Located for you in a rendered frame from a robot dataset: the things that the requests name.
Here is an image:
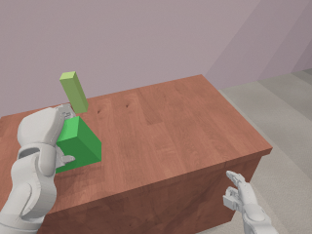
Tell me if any sponge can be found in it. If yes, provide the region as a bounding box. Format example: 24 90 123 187
56 116 101 174

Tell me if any robot right hand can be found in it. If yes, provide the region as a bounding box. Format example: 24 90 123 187
222 171 259 213

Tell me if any table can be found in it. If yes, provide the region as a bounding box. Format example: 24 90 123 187
0 74 273 234

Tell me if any right robot forearm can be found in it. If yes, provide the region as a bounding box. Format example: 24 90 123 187
242 203 279 234

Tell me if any robot left hand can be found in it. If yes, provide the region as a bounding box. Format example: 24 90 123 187
17 103 76 169

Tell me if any left robot forearm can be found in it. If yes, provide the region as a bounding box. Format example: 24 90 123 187
0 142 57 234

